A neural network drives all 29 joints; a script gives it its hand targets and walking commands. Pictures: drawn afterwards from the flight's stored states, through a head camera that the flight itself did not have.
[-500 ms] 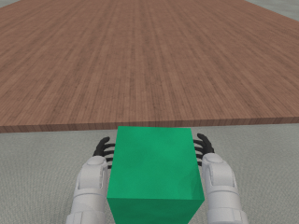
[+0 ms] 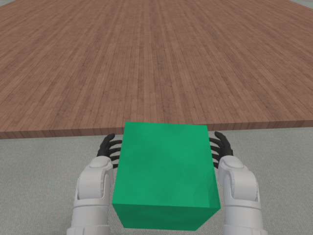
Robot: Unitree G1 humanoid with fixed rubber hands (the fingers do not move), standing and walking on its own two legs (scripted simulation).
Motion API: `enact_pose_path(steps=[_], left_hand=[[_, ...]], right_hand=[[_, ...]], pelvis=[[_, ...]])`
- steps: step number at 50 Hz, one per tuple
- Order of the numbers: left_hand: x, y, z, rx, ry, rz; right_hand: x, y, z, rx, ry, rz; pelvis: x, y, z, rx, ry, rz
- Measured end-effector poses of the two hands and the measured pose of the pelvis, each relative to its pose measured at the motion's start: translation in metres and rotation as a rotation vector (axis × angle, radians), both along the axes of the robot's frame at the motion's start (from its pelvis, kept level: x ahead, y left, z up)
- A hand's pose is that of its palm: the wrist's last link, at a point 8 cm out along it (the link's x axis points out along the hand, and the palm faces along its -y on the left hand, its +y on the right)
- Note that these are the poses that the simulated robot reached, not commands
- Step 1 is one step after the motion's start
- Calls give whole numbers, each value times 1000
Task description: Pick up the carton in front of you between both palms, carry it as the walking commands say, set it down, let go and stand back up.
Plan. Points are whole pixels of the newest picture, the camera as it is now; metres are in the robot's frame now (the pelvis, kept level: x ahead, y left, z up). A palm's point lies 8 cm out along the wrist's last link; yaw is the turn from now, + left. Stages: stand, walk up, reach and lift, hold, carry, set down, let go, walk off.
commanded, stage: carry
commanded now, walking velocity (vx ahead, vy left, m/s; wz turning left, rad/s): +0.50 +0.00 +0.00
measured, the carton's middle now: (162, 179) +0.28 -0.01 +0.00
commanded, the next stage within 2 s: none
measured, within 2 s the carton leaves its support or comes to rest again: neither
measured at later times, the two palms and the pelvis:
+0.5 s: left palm (129, 104) +0.51 +0.10 +0.09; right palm (220, 105) +0.50 -0.20 +0.09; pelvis +0.26 -0.03 -0.02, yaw -1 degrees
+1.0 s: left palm (132, 60) +0.84 +0.12 +0.09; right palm (198, 58) +0.83 -0.18 +0.10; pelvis +0.58 -0.02 -0.02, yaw -3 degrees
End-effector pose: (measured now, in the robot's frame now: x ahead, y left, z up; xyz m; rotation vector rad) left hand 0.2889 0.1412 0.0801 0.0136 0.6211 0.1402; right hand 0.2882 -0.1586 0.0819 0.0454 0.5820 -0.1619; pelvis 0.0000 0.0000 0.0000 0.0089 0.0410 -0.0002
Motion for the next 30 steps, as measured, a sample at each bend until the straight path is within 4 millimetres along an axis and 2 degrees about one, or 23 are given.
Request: enact_pose_path(steps=[5, 10, 14, 17, 21, 25, 30], left_hand=[[26, 8, 13, -22, 13, 33], [57, 21, 12, -49, 0, 52], [86, 10, 12, -41, 65, 20], [117, -3, 17, -44, 67, -11], [168, -24, 21, -42, 26, -31], [220, -40, 12, -33, -6, -12], [261, -38, 5, -42, 88, 65]], right_hand=[[33, 8, 16, 25, 13, 6], [66, 20, 16, 7, 1, 18], [81, 10, 11, 26, 66, -23], [102, -3, 16, 34, 67, -60], [148, -24, 20, 44, 25, -81], [208, -41, 10, 57, -6, -61], [273, -38, 7, 47, 91, 11]], pelvis=[[36, 3, 7, 25, 43, 3], [83, 10, -4, 26, 49, -35], [123, 9, 3, -4, 60, -49], [155, 3, 6, -16, 59, -47], [204, -13, -1, -16, 44, -42], [257, -34, -20, -29, 19, -14], [308, -50, -6, -14, 37, 15]])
